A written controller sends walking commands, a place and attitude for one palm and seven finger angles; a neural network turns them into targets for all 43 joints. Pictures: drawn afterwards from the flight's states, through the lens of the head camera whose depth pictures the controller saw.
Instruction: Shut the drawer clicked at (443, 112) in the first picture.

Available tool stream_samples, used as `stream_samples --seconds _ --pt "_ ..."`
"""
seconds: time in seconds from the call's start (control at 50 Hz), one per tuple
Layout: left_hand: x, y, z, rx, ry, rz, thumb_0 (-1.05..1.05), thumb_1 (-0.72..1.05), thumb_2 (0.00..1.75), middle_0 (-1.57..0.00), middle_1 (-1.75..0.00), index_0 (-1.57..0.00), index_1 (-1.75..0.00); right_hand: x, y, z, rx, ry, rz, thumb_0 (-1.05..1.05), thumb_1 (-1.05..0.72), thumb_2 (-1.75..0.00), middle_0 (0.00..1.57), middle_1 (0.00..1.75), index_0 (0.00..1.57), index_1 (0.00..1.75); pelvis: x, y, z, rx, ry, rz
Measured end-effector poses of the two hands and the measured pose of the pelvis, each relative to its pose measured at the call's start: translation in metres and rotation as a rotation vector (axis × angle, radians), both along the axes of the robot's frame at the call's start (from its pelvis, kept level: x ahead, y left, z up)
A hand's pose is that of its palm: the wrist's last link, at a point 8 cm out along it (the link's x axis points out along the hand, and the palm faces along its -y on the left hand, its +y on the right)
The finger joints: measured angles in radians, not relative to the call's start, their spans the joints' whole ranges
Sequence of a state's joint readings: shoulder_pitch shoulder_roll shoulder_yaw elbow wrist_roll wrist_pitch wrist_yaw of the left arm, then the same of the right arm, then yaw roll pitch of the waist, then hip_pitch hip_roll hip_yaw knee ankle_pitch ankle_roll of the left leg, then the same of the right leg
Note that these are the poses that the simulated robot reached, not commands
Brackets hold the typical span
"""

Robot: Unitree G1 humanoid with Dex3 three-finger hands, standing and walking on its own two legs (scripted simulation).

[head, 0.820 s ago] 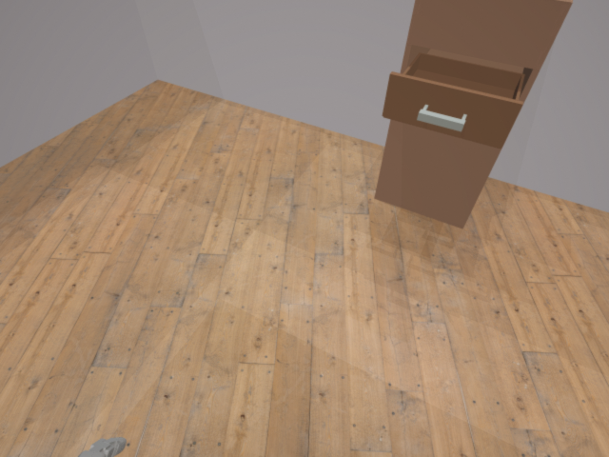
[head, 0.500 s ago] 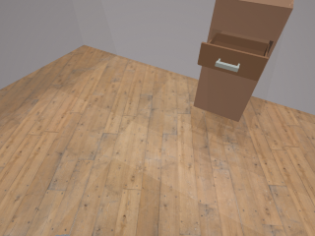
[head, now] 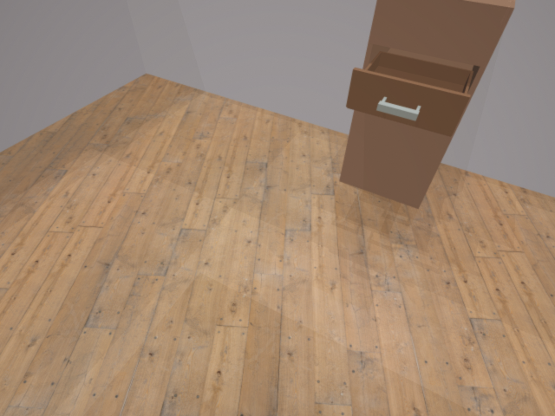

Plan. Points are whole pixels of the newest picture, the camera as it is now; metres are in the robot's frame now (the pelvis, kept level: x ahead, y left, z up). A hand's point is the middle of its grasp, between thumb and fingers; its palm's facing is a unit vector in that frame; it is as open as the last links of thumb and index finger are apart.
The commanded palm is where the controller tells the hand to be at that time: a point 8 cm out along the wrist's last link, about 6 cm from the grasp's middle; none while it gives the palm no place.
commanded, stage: stand and wait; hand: left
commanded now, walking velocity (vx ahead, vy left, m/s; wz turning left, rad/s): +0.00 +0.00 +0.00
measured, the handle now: (399, 107) +1.10 -0.36 -0.11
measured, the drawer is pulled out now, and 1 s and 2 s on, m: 0.25 0.25 0.25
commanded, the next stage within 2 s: look at it before walking up in 0.08 s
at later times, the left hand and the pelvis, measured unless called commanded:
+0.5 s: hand out of the picture +0.08 +0.25 -0.16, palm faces -0.03 -0.94 -0.33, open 7.3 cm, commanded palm none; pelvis +0.01 +0.00 +0.00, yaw +0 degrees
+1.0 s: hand out of the picture +0.10 +0.24 -0.16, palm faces -0.05 -0.94 -0.33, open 7.3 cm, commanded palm none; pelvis +0.02 +0.00 +0.00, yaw -3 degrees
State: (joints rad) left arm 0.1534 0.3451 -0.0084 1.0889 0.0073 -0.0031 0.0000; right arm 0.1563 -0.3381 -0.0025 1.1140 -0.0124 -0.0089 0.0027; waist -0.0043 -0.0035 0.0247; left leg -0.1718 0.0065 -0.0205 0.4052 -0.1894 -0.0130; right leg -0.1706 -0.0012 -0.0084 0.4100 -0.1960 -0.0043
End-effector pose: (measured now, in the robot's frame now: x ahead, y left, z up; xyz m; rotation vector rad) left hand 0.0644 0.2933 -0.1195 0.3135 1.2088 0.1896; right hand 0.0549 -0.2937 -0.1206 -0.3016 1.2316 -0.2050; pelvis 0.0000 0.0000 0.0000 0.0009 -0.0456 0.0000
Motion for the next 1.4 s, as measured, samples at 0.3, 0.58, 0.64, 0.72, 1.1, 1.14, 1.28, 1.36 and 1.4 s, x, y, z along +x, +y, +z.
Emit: stream_samples --seconds 0.3,0.58,0.64,0.72,1.1,1.14,1.28,1.36,1.4 --pt "0.007 -0.001 -0.002 -0.014 0.0 -0.006 0.0 0.91 0.9 -0.2 -0.3 -0.21 -0.3 0.011 0.004 0.003 -0.002 -0.009 0.008 0.0 -0.9 -0.9 0.2 0.3 0.21 0.3 0.003 0.003 0.001 -0.001 0.01 0.0" --pt "0.014 0.003 -0.001 -0.006 0.017 -0.001 0.0 0.91 0.9 -0.2 -0.3 -0.2 -0.3 0.031 0.006 0.004 -0.003 -0.019 0.019 0.0 -0.9 -0.9 0.2 0.3 0.21 0.3 0.014 0.004 0.002 0.0 0.017 -0.001" --pt "0.017 0.004 0.0 -0.003 0.015 -0.001 0.0 0.91 0.9 -0.2 -0.3 -0.2 -0.3 0.036 0.006 0.004 -0.002 -0.025 0.021 0.0 -0.9 -0.9 0.2 0.3 0.21 0.3 0.017 0.004 0.002 0.0 0.017 -0.001" --pt "0.022 0.003 0.001 0.0 0.008 -0.001 0.0 0.91 0.9 -0.2 -0.3 -0.2 -0.3 0.042 0.006 0.005 -0.001 -0.03 0.025 0.0 -0.9 -0.9 0.2 0.3 0.21 0.3 0.019 0.004 0.002 0.001 0.018 0.0" --pt "0.028 -0.034 -0.016 -0.049 0.072 -0.054 0.0 0.91 0.9 -0.2 -0.3 -0.2 -0.3 0.021 0.015 -0.016 0.062 -0.053 -0.083 0.0 -0.9 -0.9 0.2 0.3 0.21 0.3 0.024 -0.009 -0.009 0.024 0.021 -0.112" --pt "0.028 -0.046 -0.017 -0.062 0.09 -0.068 0.0 0.91 0.9 -0.2 -0.3 -0.2 -0.3 0.009 0.013 -0.024 0.088 -0.042 -0.119 0.0 -0.9 -0.9 0.2 0.3 0.21 0.3 0.028 -0.016 -0.012 0.029 0.019 -0.142" --pt "0.022 -0.088 -0.021 -0.08 0.083 -0.051 0.0 0.91 0.9 -0.2 -0.3 -0.2 -0.3 -0.011 -0.006 -0.042 0.129 0.061 -0.18 0.01 -0.9 -0.9 0.2 0.3 0.21 0.3 0.05 -0.043 -0.018 0.011 0.028 -0.177" --pt "0.008 -0.105 -0.011 -0.098 0.187 -0.059 0.0 0.91 0.9 -0.2 -0.3 -0.2 -0.3 0.015 -0.016 -0.024 0.131 0.002 -0.215 0.01 -0.9 -0.9 0.2 0.3 0.21 0.3 0.069 -0.052 -0.004 0.027 0.043 -0.229" --pt "0.008 -0.111 -0.007 -0.105 0.238 -0.074 0.0 0.91 0.9 -0.2 -0.3 -0.2 -0.3 0.032 -0.021 -0.017 0.127 -0.044 -0.236 0.01 -0.9 -0.9 0.2 0.3 0.21 0.3 0.08 -0.054 0.0 0.031 0.052 -0.252"
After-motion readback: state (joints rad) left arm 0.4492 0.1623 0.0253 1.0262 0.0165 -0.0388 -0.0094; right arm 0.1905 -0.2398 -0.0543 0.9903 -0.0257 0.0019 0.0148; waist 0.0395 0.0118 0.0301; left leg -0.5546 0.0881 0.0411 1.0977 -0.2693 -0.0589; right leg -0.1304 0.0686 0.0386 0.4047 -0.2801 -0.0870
